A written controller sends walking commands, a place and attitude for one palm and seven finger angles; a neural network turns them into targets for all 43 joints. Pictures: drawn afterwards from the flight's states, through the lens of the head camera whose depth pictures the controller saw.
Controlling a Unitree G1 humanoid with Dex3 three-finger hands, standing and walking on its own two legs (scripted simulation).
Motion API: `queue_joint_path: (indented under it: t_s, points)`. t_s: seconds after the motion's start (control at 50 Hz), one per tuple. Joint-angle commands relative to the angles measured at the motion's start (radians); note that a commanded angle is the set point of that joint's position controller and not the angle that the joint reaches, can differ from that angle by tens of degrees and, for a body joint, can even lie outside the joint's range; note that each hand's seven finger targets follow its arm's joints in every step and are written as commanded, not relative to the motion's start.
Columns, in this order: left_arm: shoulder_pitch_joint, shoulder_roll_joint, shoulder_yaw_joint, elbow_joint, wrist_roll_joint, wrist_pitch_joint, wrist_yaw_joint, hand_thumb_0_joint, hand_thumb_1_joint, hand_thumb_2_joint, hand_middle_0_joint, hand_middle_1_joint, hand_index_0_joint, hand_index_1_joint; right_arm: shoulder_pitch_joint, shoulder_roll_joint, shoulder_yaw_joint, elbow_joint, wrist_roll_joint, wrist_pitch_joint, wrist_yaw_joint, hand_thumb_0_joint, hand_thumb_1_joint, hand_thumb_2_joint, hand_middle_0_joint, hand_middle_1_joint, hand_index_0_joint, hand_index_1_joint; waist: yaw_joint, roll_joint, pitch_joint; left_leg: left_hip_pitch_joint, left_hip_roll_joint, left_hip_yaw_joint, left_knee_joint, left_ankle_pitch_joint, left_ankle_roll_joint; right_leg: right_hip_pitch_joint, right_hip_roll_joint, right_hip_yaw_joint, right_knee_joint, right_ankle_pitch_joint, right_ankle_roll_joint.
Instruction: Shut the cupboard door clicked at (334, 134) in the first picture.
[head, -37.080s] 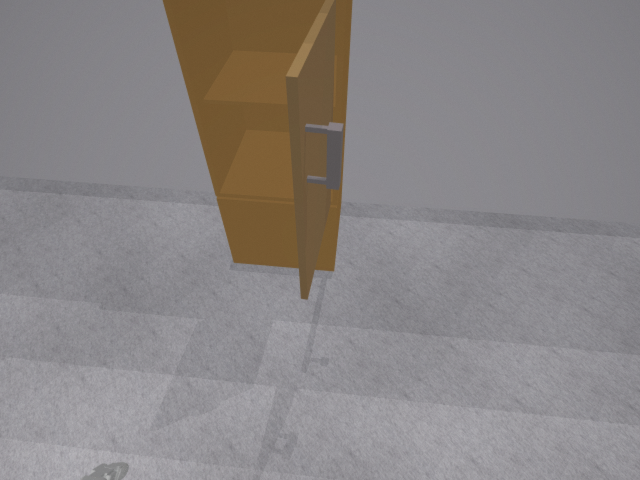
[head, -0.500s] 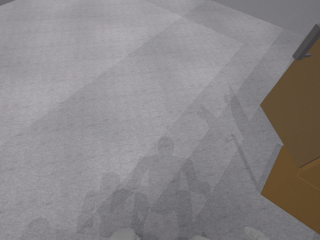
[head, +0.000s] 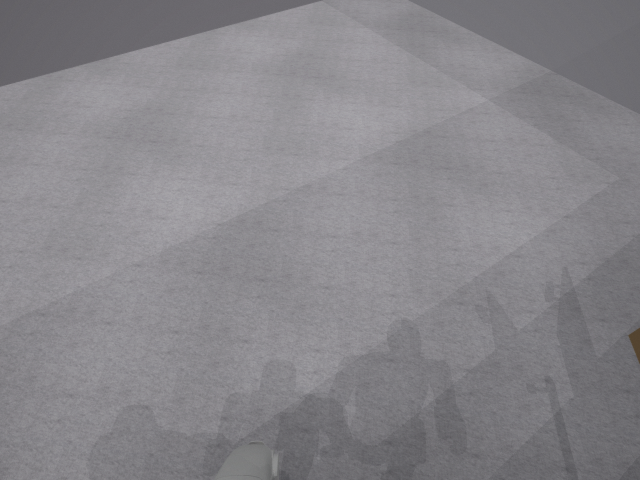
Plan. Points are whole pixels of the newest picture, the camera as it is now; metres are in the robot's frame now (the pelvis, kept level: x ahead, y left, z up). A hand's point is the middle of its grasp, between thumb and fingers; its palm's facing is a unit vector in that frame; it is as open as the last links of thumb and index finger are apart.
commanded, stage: walk to a spot facing it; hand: left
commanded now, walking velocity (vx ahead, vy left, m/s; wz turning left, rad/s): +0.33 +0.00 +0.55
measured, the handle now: out of the picture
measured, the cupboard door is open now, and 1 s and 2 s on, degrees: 49 49 49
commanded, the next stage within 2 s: turn to face it in 0.58 s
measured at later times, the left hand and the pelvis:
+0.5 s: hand (143, 405) +0.24 +0.29 -0.16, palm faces +0.21 -0.96 -0.18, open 7.4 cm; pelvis +0.19 +0.08 +0.00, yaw +11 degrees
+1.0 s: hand (181, 314) +0.41 +0.28 -0.18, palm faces +0.17 -0.96 -0.21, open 7.2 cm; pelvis +0.39 +0.08 -0.01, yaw +6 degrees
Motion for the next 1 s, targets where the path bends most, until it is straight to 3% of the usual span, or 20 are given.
queue_joint_path:
  t_s: [0.0, 0.06, 0.1, 0.12, 0.14, 0.16, 0.18, 0.2, 0.26, 0.3, 0.44, 0.62, 0.66, 0.68, 0.7, 0.72, 0.74, 0.8, 0.84, 0.98]
  points:
    - [0.110, 0.175, 0.049, -0.007, 0.003, -0.029, 0.016, 0.000, 0.900, 0.900, -0.200, -0.300, -0.200, -0.300, -0.172, 0.003, 0.017, -0.126, 0.002, -0.042, 0.017, 0.000, -0.900, -0.900, 0.200, 0.300, 0.200, 0.300, 0.066, -0.154, 0.009, -0.112, 0.020, 0.040, -0.213, 0.000, 0.019, 0.181, -0.246, 0.065, -0.125, 0.353, -0.100]
    - [0.130, 0.194, 0.050, 0.004, 0.002, -0.024, 0.013, 0.000, 0.900, 0.900, -0.200, -0.300, -0.200, -0.300, -0.209, -0.003, 0.024, -0.142, 0.001, -0.051, 0.021, 0.000, -0.900, -0.900, 0.200, 0.300, 0.200, 0.300, 0.077, -0.163, 0.017, -0.014, -0.009, 0.091, -0.353, -0.019, 0.046, 0.175, -0.268, 0.036, -0.081, 0.447, -0.097]
    - [0.100, 0.216, 0.054, 0.000, 0.001, -0.023, 0.011, 0.000, 0.900, 0.900, -0.200, -0.300, -0.200, -0.300, -0.124, -0.030, 0.017, -0.128, -0.001, -0.062, 0.014, 0.000, -0.900, -0.900, 0.200, 0.300, 0.200, 0.300, 0.025, -0.156, -0.025, 0.162, -0.049, 0.124, -0.427, -0.052, 0.078, 0.137, -0.273, -0.008, 0.044, 0.574, -0.088]
    - [0.083, 0.230, 0.055, -0.004, -0.007, -0.019, 0.009, 0.000, 0.900, 0.900, -0.200, -0.300, -0.200, -0.300, -0.014, -0.063, 0.008, -0.100, -0.007, -0.066, 0.007, 0.000, -0.900, -0.900, 0.200, 0.300, 0.200, 0.300, -0.033, -0.117, -0.083, 0.357, -0.097, 0.153, -0.491, -0.003, 0.091, 0.057, -0.236, -0.064, 0.195, 0.583, -0.066]
    - [0.079, 0.214, 0.054, -0.017, -0.011, -0.016, 0.001, 0.000, 0.900, 0.900, -0.200, -0.300, -0.200, -0.300, 0.140, -0.135, -0.013, -0.062, -0.010, -0.069, -0.006, 0.000, -0.900, -0.900, 0.200, 0.300, 0.200, 0.300, -0.110, -0.005, -0.186, 0.653, -0.037, 0.053, -0.544, 0.004, 0.124, -0.125, -0.202, -0.074, 0.443, 0.418, -0.030]
    - [0.076, 0.150, 0.045, -0.066, -0.019, -0.009, -0.016, 0.000, 0.900, 0.900, -0.200, -0.300, -0.200, -0.300, 0.268, -0.284, -0.052, -0.038, -0.019, -0.074, -0.022, 0.000, -0.900, -0.900, 0.200, 0.300, 0.200, 0.300, -0.154, 0.299, -0.272, 0.886, 0.290, -0.480, -0.652, -0.017, 0.257, -0.496, -0.027, -0.052, 0.803, -0.235, 0.033]
    - [-0.042, 0.163, 0.033, -0.126, -0.013, -0.007, -0.010, 0.000, 0.900, 0.900, -0.200, -0.300, -0.200, -0.300, 0.319, -0.322, -0.055, -0.015, -0.001, -0.068, -0.037, 0.000, -0.900, -0.900, 0.200, 0.300, 0.200, 0.300, -0.179, 0.207, -0.285, 0.887, 0.389, -0.634, -0.755, 0.015, 0.318, -0.625, -0.002, 0.129, 0.938, -0.323, 0.009]
    - [-0.111, 0.160, 0.034, -0.144, -0.012, -0.007, 0.000, 0.000, 0.900, 0.900, -0.200, -0.300, -0.200, -0.300, 0.271, -0.294, -0.044, -0.031, 0.002, -0.072, -0.048, 0.000, -0.900, -0.900, 0.200, 0.300, 0.200, 0.300, -0.146, 0.072, -0.216, 0.752, 0.387, -0.585, -0.771, -0.049, 0.295, -0.647, -0.020, 0.186, 1.003, -0.252, -0.001]
    - [-0.032, 0.114, 0.039, -0.055, 0.006, 0.012, -0.016, 0.000, 0.900, 0.900, -0.200, -0.300, -0.200, -0.300, 0.064, -0.132, 0.007, -0.062, -0.002, -0.093, -0.063, 0.000, -0.900, -0.900, 0.200, 0.300, 0.200, 0.300, -0.027, 0.128, -0.039, 0.414, 0.234, -0.334, -0.837, -0.093, 0.200, -0.537, -0.077, 0.224, 0.858, -0.059, 0.006]
    - [0.028, 0.098, 0.035, -0.019, 0.009, 0.024, -0.022, 0.000, 0.900, 0.900, -0.200, -0.300, -0.200, -0.300, 0.050, -0.105, 0.016, -0.047, 0.003, -0.108, -0.066, 0.000, -0.900, -0.900, 0.200, 0.300, 0.200, 0.300, 0.009, 0.124, -0.068, 0.421, 0.184, -0.247, -0.853, -0.001, 0.196, -0.486, -0.054, 0.209, 0.777, 0.006, 0.014]
    - [-0.126, 0.086, 0.026, -0.055, 0.003, 0.034, -0.030, 0.000, 0.900, 0.900, -0.200, -0.300, -0.200, -0.300, 0.129, -0.066, 0.016, 0.035, 0.010, -0.116, -0.068, 0.000, -0.900, -0.900, 0.200, 0.300, 0.200, 0.300, 0.008, 0.036, 0.022, 0.461, 0.164, -0.183, -0.936, 0.077, 0.227, -0.521, -0.034, 0.215, 0.503, 0.188, 0.024]
    - [-0.274, 0.083, 0.012, -0.085, -0.007, 0.017, -0.022, 0.000, 0.900, 0.900, -0.200, -0.300, -0.200, -0.300, 0.262, -0.049, 0.023, 0.133, 0.000, -0.112, -0.084, 0.000, -0.900, -0.900, 0.200, 0.300, 0.200, 0.300, -0.028, 0.091, 0.069, 0.599, 0.168, -0.140, -0.788, 0.567, 0.200, -0.403, 0.045, 0.170, 0.243, 0.135, -0.041]
    - [-0.145, 0.092, 0.016, -0.048, -0.008, 0.009, -0.015, 0.000, 0.900, 0.900, -0.200, -0.300, -0.200, -0.300, 0.250, -0.053, 0.025, 0.146, 0.004, -0.108, -0.088, 0.000, -0.900, -0.900, 0.200, 0.300, 0.200, 0.300, 0.036, 0.077, 0.010, 0.580, 0.139, -0.120, -0.654, 0.720, 0.168, -0.208, 0.092, 0.139, 0.166, 0.155, -0.061]
    - [-0.018, 0.110, 0.022, -0.007, -0.007, 0.002, -0.008, 0.000, 0.900, 0.900, -0.200, -0.300, -0.200, -0.300, 0.239, -0.054, 0.025, 0.150, 0.012, -0.110, -0.088, 0.000, -0.900, -0.900, 0.200, 0.300, 0.200, 0.300, 0.092, 0.049, -0.066, 0.528, 0.109, -0.091, -0.504, 0.744, 0.134, -0.015, 0.096, 0.144, 0.108, 0.243, -0.076]
    - [0.131, 0.174, 0.039, 0.040, 0.000, -0.007, 0.005, 0.000, 0.900, 0.900, -0.200, -0.300, -0.200, -0.300, 0.239, -0.037, 0.023, 0.141, 0.024, -0.114, -0.082, 0.000, -0.900, -0.900, 0.200, 0.300, 0.200, 0.300, 0.141, -0.054, -0.170, 0.343, 0.039, -0.036, -0.275, 0.566, 0.094, 0.247, -0.031, 0.305, 0.139, 0.512, -0.130]
    - [0.231, 0.236, 0.053, 0.081, -0.001, -0.011, 0.014, 0.000, 0.900, 0.900, -0.200, -0.300, -0.200, -0.300, 0.291, 0.000, 0.025, 0.122, 0.034, -0.120, -0.083, 0.000, -0.900, -0.900, 0.200, 0.300, 0.200, 0.300, 0.134, -0.202, -0.288, 0.131, -0.118, 0.043, 0.024, -0.126, 0.037, 0.449, -0.300, 0.603, 0.069, 0.845, -0.269]
    - [0.202, 0.238, 0.051, 0.077, -0.017, -0.011, 0.016, 0.000, 0.900, 0.900, -0.200, -0.300, -0.200, -0.300, 0.273, -0.008, 0.029, 0.120, 0.032, -0.112, -0.088, 0.000, -0.900, -0.900, 0.200, 0.300, 0.200, 0.300, 0.122, -0.250, -0.315, 0.093, -0.095, -0.037, 0.186, -0.357, 0.033, 0.399, -0.348, 0.691, 0.023, 0.886, -0.336]
    - [-0.008, 0.130, 0.031, 0.026, -0.017, 0.006, 0.034, 0.000, 0.900, 0.900, -0.200, -0.300, -0.200, -0.300, 0.136, 0.030, 0.034, 0.089, 0.020, -0.089, -0.079, 0.000, -0.900, -0.900, 0.200, 0.300, 0.200, 0.300, 0.047, -0.023, -0.085, 0.076, 0.021, -0.064, 0.110, -0.218, 0.017, 0.049, -0.221, 0.456, -0.027, 0.730, -0.286]
    - [-0.054, 0.116, 0.030, 0.017, -0.008, 0.004, 0.030, 0.000, 0.900, 0.900, -0.200, -0.300, -0.200, -0.300, 0.164, 0.060, 0.041, 0.088, 0.011, -0.060, -0.075, 0.000, -0.900, -0.900, 0.200, 0.300, 0.200, 0.300, 0.001, -0.086, -0.067, 0.155, 0.027, -0.020, -0.028, -0.187, -0.007, -0.100, -0.162, 0.374, -0.060, 0.693, -0.241]
    - [-0.066, 0.176, 0.059, -0.002, -0.008, 0.036, 0.014, 0.000, 0.900, 0.900, -0.200, -0.300, -0.200, -0.300, 0.061, 0.020, 0.027, 0.006, 0.012, -0.044, -0.075, 0.000, -0.900, -0.900, 0.200, 0.300, 0.200, 0.300, 0.003, -0.143, -0.103, 0.246, -0.033, 0.015, -0.345, -0.056, -0.038, -0.128, -0.085, 0.458, -0.020, 0.442, -0.198]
